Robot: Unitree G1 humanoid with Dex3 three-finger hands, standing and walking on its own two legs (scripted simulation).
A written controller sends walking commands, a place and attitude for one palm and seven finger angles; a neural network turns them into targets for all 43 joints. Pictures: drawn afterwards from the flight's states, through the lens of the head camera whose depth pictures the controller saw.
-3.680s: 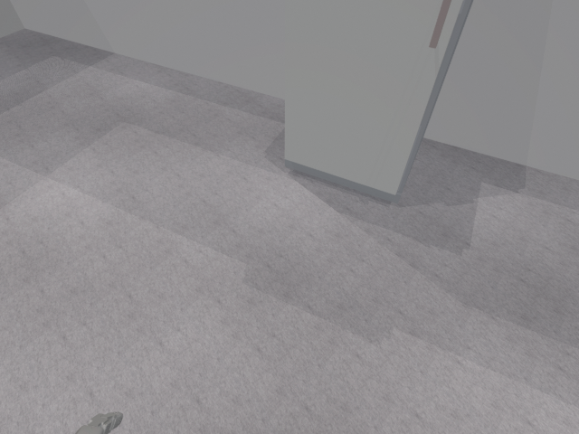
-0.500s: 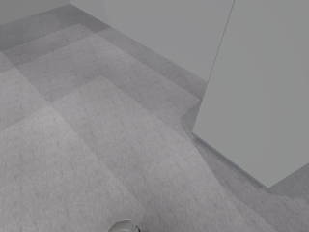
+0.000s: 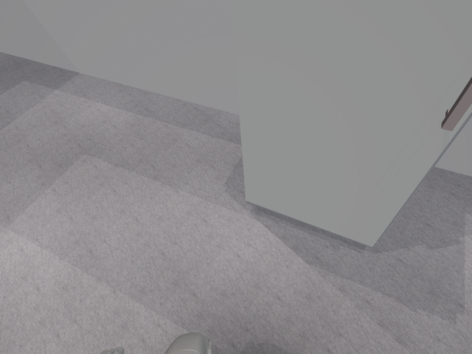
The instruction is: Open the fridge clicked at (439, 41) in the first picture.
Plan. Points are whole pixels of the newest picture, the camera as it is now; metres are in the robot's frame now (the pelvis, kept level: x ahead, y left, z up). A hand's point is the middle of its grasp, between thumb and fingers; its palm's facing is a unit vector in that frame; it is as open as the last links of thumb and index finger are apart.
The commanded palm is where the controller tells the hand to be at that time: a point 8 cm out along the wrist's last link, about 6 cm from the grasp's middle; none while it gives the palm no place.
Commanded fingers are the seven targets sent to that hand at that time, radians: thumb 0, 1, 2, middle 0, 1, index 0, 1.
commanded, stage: turn to face it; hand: right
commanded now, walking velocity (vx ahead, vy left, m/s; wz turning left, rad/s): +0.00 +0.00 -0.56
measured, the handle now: out of the picture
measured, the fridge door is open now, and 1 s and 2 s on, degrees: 0 0 0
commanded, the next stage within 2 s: take the last steps up to it in 0.48 s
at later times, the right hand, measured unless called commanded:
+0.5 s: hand out of the picture +0.03 -0.15 -0.13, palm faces +0.27 +0.92 -0.28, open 7.3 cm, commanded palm none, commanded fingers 0.00 -0.90 -0.90 0.20 0.30 0.20 0.30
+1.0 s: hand out of the picture -0.07 -0.19 -0.16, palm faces +0.41 +0.89 -0.20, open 7.3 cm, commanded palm none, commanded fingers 0.00 -0.90 -0.90 0.20 0.30 0.20 0.30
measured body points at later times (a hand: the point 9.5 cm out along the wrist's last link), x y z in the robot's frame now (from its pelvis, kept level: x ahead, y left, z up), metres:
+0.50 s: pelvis +0.00 +0.06 +0.01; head +0.03 +0.08 +0.46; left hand +0.14 +0.29 -0.15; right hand +0.01 -0.20 -0.11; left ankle +0.03 +0.16 -0.72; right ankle -0.03 -0.07 -0.65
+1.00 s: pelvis +0.01 +0.00 +0.02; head +0.01 -0.02 +0.47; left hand +0.10 +0.21 -0.13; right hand -0.09 -0.24 -0.14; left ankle +0.08 +0.12 -0.66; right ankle -0.08 -0.06 -0.72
